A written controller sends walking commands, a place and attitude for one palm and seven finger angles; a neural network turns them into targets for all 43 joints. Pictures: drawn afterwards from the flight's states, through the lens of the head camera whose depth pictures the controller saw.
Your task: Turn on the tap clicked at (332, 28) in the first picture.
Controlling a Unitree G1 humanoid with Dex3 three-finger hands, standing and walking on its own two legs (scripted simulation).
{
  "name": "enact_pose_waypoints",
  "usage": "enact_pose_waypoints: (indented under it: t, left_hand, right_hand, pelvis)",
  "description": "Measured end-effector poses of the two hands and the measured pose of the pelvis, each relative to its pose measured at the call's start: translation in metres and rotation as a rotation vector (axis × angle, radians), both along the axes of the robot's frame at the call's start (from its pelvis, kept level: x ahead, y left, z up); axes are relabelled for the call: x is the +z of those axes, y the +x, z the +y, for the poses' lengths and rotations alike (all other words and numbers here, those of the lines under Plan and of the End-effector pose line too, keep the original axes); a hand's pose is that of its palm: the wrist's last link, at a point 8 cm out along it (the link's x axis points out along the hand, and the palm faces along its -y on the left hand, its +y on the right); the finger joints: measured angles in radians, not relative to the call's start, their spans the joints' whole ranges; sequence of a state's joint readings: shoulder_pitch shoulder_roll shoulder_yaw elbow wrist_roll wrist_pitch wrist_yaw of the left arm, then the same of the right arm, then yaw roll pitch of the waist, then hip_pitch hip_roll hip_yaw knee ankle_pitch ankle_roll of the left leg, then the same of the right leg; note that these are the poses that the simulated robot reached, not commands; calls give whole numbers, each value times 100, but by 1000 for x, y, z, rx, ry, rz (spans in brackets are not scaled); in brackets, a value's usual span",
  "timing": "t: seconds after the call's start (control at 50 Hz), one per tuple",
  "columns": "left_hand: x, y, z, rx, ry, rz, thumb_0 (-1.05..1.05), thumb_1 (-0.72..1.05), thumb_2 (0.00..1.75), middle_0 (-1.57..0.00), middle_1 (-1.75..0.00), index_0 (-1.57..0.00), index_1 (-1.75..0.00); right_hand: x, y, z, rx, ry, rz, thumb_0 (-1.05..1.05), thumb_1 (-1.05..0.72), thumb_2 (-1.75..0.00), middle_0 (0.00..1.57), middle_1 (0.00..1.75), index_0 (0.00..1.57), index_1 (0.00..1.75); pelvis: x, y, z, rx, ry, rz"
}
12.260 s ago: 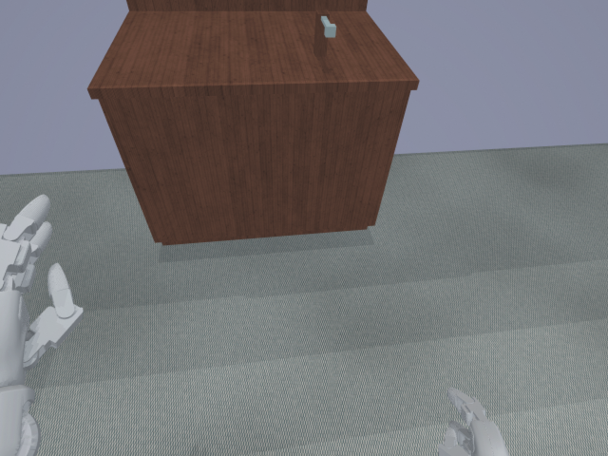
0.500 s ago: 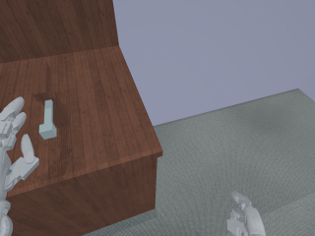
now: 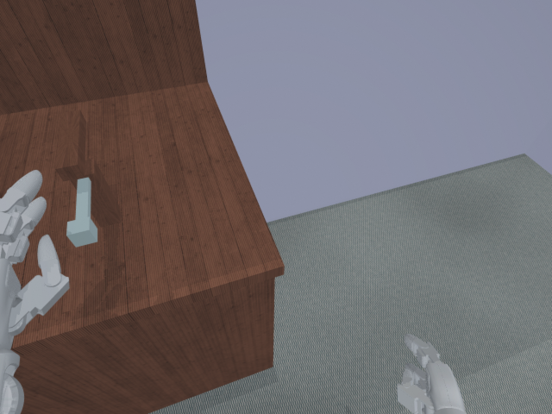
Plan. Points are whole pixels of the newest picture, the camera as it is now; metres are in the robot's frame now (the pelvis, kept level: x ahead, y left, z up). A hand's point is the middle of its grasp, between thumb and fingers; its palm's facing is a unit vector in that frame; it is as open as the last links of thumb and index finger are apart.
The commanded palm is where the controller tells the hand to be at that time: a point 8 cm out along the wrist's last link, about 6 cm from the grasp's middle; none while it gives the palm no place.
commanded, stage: shuffle to correct the standing spot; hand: left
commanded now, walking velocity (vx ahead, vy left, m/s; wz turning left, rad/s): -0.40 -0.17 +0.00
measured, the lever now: (82, 231) +0.31 +0.30 +0.10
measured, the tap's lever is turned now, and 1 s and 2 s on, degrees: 0 0 0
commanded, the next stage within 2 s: none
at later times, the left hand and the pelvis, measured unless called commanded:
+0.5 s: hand (59, 304) +0.19 +0.23 +0.16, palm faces +0.38 -0.85 -0.37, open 7.4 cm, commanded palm +0.14 +0.27 +0.18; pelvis -0.02 -0.01 +0.00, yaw +0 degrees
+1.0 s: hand (80, 277) +0.22 +0.23 +0.16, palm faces +0.37 -0.85 -0.38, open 7.4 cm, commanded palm +0.17 +0.27 +0.18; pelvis +0.01 -0.01 +0.00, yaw +0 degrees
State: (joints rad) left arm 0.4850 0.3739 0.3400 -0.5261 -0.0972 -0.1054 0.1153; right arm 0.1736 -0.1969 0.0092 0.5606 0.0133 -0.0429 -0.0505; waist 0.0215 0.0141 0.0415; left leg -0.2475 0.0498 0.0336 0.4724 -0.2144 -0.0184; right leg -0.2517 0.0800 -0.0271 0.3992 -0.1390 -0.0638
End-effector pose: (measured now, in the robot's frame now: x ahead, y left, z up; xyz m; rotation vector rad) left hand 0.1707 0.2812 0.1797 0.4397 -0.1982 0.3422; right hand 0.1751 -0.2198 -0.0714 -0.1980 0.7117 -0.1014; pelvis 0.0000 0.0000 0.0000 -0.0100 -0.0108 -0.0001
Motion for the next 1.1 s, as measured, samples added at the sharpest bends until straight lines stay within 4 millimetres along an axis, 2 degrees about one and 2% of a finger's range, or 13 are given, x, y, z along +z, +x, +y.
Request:
enact_pose_waypoints:
  t: [0.16, 0.34, 0.54, 0.68, 1.0, 1.1]
  left_hand:
    - [3, -10, -8, -17, 24, -4, 1, 89, 90, -21, -30, -21, -30]
    - [0, -24, -11, -4, 18, 11, 1, 89, 90, -21, -30, -22, -30]
    - [-4, -23, -7, 12, -12, -2, 1, 89, 90, -21, -30, -21, -30]
    - [-4, -17, -9, 11, -10, -5, 1, 89, 90, -21, -30, -21, -30]
    - [-7, 9, -11, 17, -18, 27, 1, 89, 90, -21, -30, -21, -30]
    - [-6, 14, -12, 2, -6, 34, 1, 89, 90, -21, -30, -21, -30]
  right_hand:
    - [-4, -9, -6, 2, -3, 13, 1, -91, -90, 21, 30, 21, 30]
    - [-10, -29, -10, -15, 6, 22, 1, -91, -90, 21, 30, 21, 30]
    - [-7, -42, -13, -32, -6, 28, 1, -91, -90, 21, 30, 21, 30]
    - [-5, -33, -14, -19, -1, 19, 1, -91, -90, 21, 30, 21, 30]
    - [-6, 2, -15, -13, 3, 25, 1, -91, -90, 21, 30, 21, 30]
    - [-5, 11, -13, -11, -4, 21, 1, -91, -90, 21, 30, 21, 30]
  pelvis:
    - [-1, -11, -5, -1, 0, 4]
    - [-3, -22, -8, -2, 0, 7]
    - [-2, -23, -7, 1, -2, 0]
    - [-2, -18, -9, 2, -1, -2]
    - [-3, 8, -11, 5, -1, 10]
    - [-2, 9, -10, 4, -2, 13]
